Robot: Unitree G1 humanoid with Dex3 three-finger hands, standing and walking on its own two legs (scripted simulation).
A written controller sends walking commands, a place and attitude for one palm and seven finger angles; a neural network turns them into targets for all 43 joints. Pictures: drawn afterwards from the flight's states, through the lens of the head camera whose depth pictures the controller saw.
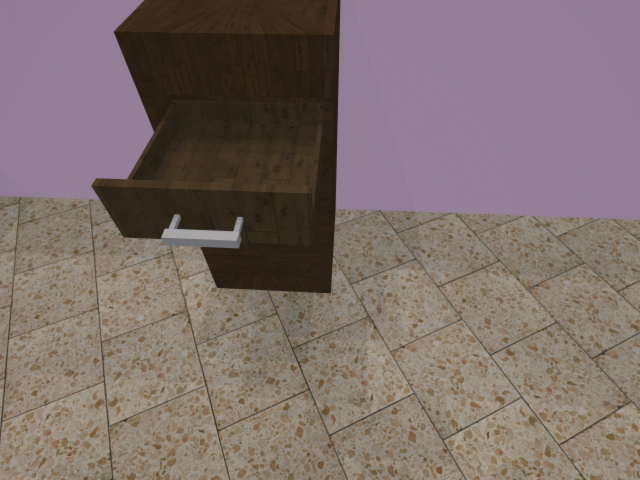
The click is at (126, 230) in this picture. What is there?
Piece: drawer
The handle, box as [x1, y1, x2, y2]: [161, 214, 243, 247]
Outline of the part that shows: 161,236 164,244 170,245 238,247 240,242 239,232 243,220 242,217 237,217 233,231 177,229 176,227 180,219 180,216 178,214 174,214 169,227 167,229 164,229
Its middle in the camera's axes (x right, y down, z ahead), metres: -0.21 -0.01 +0.71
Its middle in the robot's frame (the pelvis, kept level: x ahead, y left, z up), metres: +0.53 +0.24 -0.05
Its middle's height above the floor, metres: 0.73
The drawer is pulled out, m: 0.30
